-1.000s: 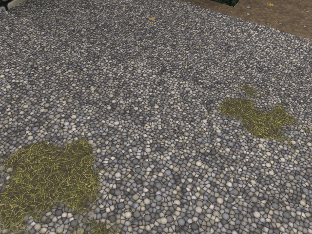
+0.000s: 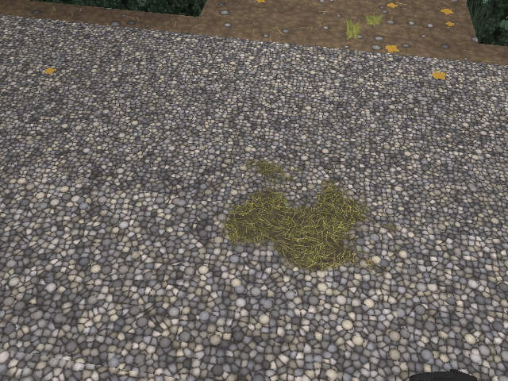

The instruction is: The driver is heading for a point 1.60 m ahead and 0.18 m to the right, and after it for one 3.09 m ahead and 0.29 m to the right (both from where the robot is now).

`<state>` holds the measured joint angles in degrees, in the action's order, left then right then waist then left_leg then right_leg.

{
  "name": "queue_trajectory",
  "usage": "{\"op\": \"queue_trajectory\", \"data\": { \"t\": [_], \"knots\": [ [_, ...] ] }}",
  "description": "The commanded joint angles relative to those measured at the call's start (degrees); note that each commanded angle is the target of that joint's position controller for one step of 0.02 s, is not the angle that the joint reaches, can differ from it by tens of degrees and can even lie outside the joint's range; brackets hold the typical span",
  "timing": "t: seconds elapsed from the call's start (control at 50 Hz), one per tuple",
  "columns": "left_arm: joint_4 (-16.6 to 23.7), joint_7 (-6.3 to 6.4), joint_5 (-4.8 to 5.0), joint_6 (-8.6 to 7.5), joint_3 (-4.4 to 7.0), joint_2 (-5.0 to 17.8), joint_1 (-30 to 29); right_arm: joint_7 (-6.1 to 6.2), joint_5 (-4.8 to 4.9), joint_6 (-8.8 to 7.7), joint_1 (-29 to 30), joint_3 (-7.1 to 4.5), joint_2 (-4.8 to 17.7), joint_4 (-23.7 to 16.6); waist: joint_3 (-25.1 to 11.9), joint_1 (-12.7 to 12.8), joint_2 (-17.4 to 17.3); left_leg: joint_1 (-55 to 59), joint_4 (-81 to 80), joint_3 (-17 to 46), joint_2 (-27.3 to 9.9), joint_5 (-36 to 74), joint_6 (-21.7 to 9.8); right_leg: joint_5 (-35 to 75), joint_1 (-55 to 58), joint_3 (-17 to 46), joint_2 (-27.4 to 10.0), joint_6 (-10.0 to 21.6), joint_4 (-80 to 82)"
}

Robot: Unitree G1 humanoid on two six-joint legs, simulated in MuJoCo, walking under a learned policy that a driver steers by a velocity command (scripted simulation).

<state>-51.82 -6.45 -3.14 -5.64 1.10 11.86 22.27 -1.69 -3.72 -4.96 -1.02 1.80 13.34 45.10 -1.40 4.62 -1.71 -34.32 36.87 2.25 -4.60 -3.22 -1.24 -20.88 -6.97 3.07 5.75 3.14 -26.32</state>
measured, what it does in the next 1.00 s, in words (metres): walks ahead, turning right: left foot, then right foot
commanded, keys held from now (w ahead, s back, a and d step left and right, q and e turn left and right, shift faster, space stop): w+e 0.20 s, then e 0.30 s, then no key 0.04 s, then w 0.46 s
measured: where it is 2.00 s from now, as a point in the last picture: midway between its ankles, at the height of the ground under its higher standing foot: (362, 292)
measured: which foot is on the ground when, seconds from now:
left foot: up 0.00-0.02, down 0.04-0.54, up 0.56-1.00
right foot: down 0.00-0.06, up 0.08-0.50, down 0.52-1.00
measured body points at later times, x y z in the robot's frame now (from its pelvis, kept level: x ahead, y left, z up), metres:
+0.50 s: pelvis +0.22 -0.02 +0.01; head +0.24 -0.03 +0.46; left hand +0.46 +0.14 -0.10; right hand +0.15 -0.29 -0.12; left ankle +0.16 +0.13 -0.73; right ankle +0.28 -0.16 -0.71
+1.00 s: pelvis +0.38 -0.08 -0.02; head +0.39 -0.08 +0.43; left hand +0.46 +0.13 -0.16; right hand +0.39 -0.34 -0.14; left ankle +0.41 +0.03 -0.70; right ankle +0.28 -0.15 -0.73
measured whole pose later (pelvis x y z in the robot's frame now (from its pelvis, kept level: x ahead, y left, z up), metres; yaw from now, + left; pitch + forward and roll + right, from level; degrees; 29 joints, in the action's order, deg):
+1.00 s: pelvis +0.38 -0.08 -0.02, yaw -24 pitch +2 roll -1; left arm -49.8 -1.5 -4.4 -6.0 0.4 10.2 25.7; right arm -1.7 -6.5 -5.9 -15.3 -0.6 12.5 47.6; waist -1.6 4.3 -0.4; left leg -27.1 56.7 -2.3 -3.0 -19.0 0.3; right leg -27.5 -15.5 0.7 3.5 4.6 -41.3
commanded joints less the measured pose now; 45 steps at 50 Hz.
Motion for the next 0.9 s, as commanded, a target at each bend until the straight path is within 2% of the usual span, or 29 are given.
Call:
{"op": "queue_trajectory", "data": {
  "t": [0.02,0.04,0.06,0.08,0.1,0.12,0.14,0.16,0.18,0.2,0.28,0.32,0.38,0.46,0.5,0.52,0.54,0.56,0.58,0.6,0.62,0.64,0.66,0.68,0.74,0.78,0.8,0.86,0.9],
  "knots": [
    [4.6,0.09,-0.69,-0.4,3.46,10.5,-1.9,0.92,0.3,-1.56,-2.5,-2.09,8.3,-1.7,1.7,-5.2,2.0,17.1,-3.3,-3.1,2.3,2.1,-2.6,23.2,-10.4,15.8,-15.0,11.0,3.5],
    [5.6,0.5,-1.17,-0.72,3.44,9.6,-3.5,1.44,1.22,-2.53,-8.1,-3.54,11.5,-0.7,-1.3,-8.3,1.0,27.6,-2.0,-2.4,1.6,4.2,-5.8,25.8,-14.4,13.9,-11.5,7.7,-3.6],
    [7.3,0.65,-1.42,-1.15,2.4,4.3,-1.7,2.07,1.55,-3.29,-19.3,-4.48,15.2,1.3,-11.7,-11.1,-9.1,46.4,-6.0,9.6,-8.8,12.5,-15.7,15.1,-22.5,6.3,-2.2,1.9,-21.1],
    [8.2,0.82,-1.51,-2.06,0.81,-0.9,3.2,1.83,1.37,-2.61,-28.5,-3.76,13.9,3.0,-23.1,-11.4,-18.1,64.2,-15.4,34.3,-23.4,6.1,-26.7,-15.3,-36.2,2.5,3.1,-1.1,-34.9],
    [7.7,1.31,-0.76,-1.35,2.16,4.0,-6.0,2.1,0.62,-2.58,-29.1,-4.02,11.7,4.6,-6.6,-14.6,-7.1,52.2,-21.6,35.3,-20.5,-17.2,-19.1,-11.7,-45.6,4.7,-2.5,0.2,-42.4],
    [6.9,2.87,-0.3,-0.92,2.21,3.9,-7.8,2.19,1.74,-2.45,-21.4,-3.4,8.9,3.2,-0.4,-11.5,-4.9,41.3,-24.5,27.4,-18.3,-27.8,-14.5,-5.3,-44.5,3.7,-6.1,1.3,-42.8],
    [5.0,4.15,-0.66,-0.49,2.54,4.5,-5.4,2.47,2.53,-2.06,-16.2,-2.14,4.5,2.0,-0.2,-8.5,-3.9,35.8,-26.6,22.4,-16.8,-24.4,-13.1,-1.2,-39.7,2.4,-8.7,1.5,-40.8],
    [4.3,4.49,-1.64,-0.26,2.1,2.7,-4.3,2.74,2.68,-2.01,-14.8,-1.42,2.1,2.2,-0.2,-6.8,-3.5,32.5,-28.2,17.4,-15.4,-16.8,-12.3,1.6,-34.9,3.1,-10.8,2.1,-38.3],
    [4.0,4.27,-2.43,-0.1,1.71,1.5,-5.0,3.27,2.31,-2.06,-13.5,-1.39,1.7,2.1,0.8,-5.9,-2.4,30.0,-29.9,13.1,-14.6,-12.3,-11.9,0.8,-31.7,2.4,-11.7,1.6,-37.5],
    [4.3,3.85,-1.86,0.05,1.51,0.5,-5.8,3.99,1.72,-2.5,-12.3,-1.62,1.5,1.6,0.5,-5.5,-1.7,29.7,-30.9,8.8,-13.5,-8.5,-11.2,1.8,-30.2,1.6,-11.7,1.1,-35.4],
    [7.2,1.19,0.54,0.56,0.83,1.1,-13.7,4.87,0.11,-3.88,-13.6,-4.07,6.0,2.9,-0.5,-6.3,-1.0,31.0,-30.6,-6.6,-11.2,23.3,-12.6,11.5,-28.2,-4.0,-12.2,-2.7,-22.6],
    [7.6,0.52,0.47,0.89,0.88,2.3,-13.2,4.1,-0.45,-3.94,-14.9,-5.25,8.1,3.7,-0.1,-5.5,-0.8,30.3,-29.1,-10.5,-11.5,33.1,-12.3,16.6,-25.5,-4.0,-11.9,-3.2,-18.0],
    [7.2,0.73,-0.1,1.38,1.72,4.5,-10.7,2.36,-1.29,-3.8,-12.8,-5.95,9.3,3.3,0.3,-3.0,-3.7,29.0,-26.9,-13.1,-13.0,33.6,-11.6,18.7,-22.0,-2.5,-11.8,-2.3,-18.8],
    [8.7,1.33,-0.19,0.69,3.13,7.0,-12.2,2.99,-0.42,-2.95,-10.9,-7.72,12.9,1.4,1.1,-3.6,-2.8,32.9,-20.1,-15.4,-13.5,30.8,-9.0,11.7,-19.6,-4.8,-9.5,-1.0,-16.0],
    [8.5,1.68,0.95,-0.6,4.19,9.0,-11.2,3.62,1.29,-2.2,-10.5,-8.43,14.9,1.7,0.5,-2.8,-2.4,35.4,-12.3,-16.5,-12.1,32.1,-6.1,16.6,-14.1,-8.5,-5.7,1.0,-4.0],
    [7.7,2.42,1.54,-1.9,5.48,11.5,-9.1,3.08,1.16,-1.64,-13.9,-7.96,13.6,3.0,-2.7,-2.7,-0.1,32.7,-4.6,-16.5,-9.5,29.9,-3.8,25.6,-4.5,-9.3,-2.6,3.7,0.6],
    [7.7,4.7,0.76,-2.75,7.26,17.3,-3.8,1.99,-0.29,-0.95,-20.2,-6.17,7.9,2.6,-13.7,-3.7,10.3,23.2,10.8,-17.7,-4.3,3.9,1.6,56.9,13.7,4.7,-12.3,15.1,-1.6],
    [7.9,5.8,-0.21,-2.63,7.4,20.0,1.2,0.41,-1.85,-1.65,-24.3,-4.23,2.8,-0.2,-25.1,-5.5,14.6,8.8,21.5,-9.3,3.6,-37.4,3.6,54.6,29.3,27.4,-24.2,27.8,2.6],
    [5.0,5.75,-1.23,-3.59,7.3,16.7,5.5,-0.96,0.51,-1.72,-12.9,-4.1,5.1,-1.2,-10.9,1.4,6.6,-3.9,25.0,-0.4,3.3,-36.3,1.5,38.2,23.8,29.3,-24.9,22.4,8.7],
    [3.3,5.81,0.07,-3.71,7.38,14.8,5.6,-1.12,0.94,-1.15,-7.5,-4.18,6.3,-1.6,-2.7,2.4,6.4,-8.9,28.5,0.3,0.7,-32.8,0.3,26.0,17.1,23.5,-22.6,18.5,11.1],
    [3.1,5.8,1.49,-2.81,6.12,10.9,3.0,-0.38,0.0,-0.75,-9.6,-4.99,9.2,0.5,-2.5,0.2,4.9,-6.2,29.7,0.4,-1.6,-29.1,-0.3,18.5,11.9,20.3,-21.1,16.2,12.4],
    [3.4,5.37,1.99,-2.51,4.51,7.5,0.7,0.08,-1.11,-0.57,-11.0,-4.52,7.9,1.5,-0.8,-2.8,5.7,-2.0,28.4,1.4,-3.2,-25.5,-1.1,17.3,3.7,17.9,-19.9,14.6,13.6],
    [4.4,5.03,1.72,-2.13,3.45,5.6,-1.8,0.33,-1.29,-0.21,-10.5,-3.81,5.8,1.9,1.3,-5.0,5.4,1.9,26.9,1.5,-3.9,-21.8,-1.4,14.8,-4.0,15.9,-19.2,13.0,15.6],
    [5.3,5.16,0.98,-1.91,2.62,4.0,-2.9,0.16,-1.16,0.32,-10.3,-3.81,5.6,2.8,1.1,-5.5,4.4,3.4,24.4,1.4,-3.7,-18.4,-1.7,9.2,-6.4,13.8,-17.6,11.7,17.4],
    [6.6,5.17,-0.78,-1.47,3.39,9.2,-2.9,-1.17,-0.87,1.16,-9.2,-3.55,4.7,3.3,1.4,-4.6,5.1,5.6,20.6,-1.8,-0.9,-11.7,-0.4,3.0,-11.9,9.5,-14.7,10.6,18.3],
    [6.3,4.68,-1.56,-1.09,2.87,8.7,-0.5,-1.93,-1.86,0.47,-9.9,-2.96,3.6,3.3,1.1,-3.7,4.9,9.2,21.3,-3.6,0.4,-7.4,0.1,3.7,-15.5,7.5,-13.8,10.8,16.1],
    [5.6,4.91,-2.84,-0.82,2.98,8.6,-0.7,-2.4,-2.39,0.06,-13.3,-3.07,4.5,4.3,1.6,-4.5,5.5,8.3,25.3,-1.4,-0.7,-3.9,-0.1,5.6,-16.0,8.8,-15.0,11.4,12.8],
    [5.1,4.87,-2.49,-0.73,1.73,6.1,1.3,-1.78,-2.75,-1.01,-10.5,-3.43,6.0,1.7,1.5,-2.4,4.6,0.8,25.0,-0.6,-1.8,-7.7,0.3,5.6,-8.9,12.6,-17.4,13.6,6.9],
    [3.8,5.36,-1.71,-0.99,1.22,4.9,4.5,-0.44,-3.04,-1.18,-9.8,-3.18,4.7,-0.1,1.3,-0.8,4.5,-0.9,24.1,-1.1,-1.5,-12.9,1.2,5.9,-5.5,13.8,-18.2,14.5,2.4]
  ]
}}
Next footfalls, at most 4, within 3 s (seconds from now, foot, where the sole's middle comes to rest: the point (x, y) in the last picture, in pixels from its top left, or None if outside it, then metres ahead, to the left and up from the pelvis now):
0.04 left None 0.19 0.13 -0.77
0.52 right None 0.31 -0.17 -0.77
1.02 left None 0.43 0.02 -0.77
1.40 right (379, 360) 0.68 -0.31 -0.95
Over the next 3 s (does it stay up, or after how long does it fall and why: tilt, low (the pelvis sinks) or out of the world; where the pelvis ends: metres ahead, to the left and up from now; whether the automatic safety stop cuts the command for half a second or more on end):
stays up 1.32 -0.29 -0.38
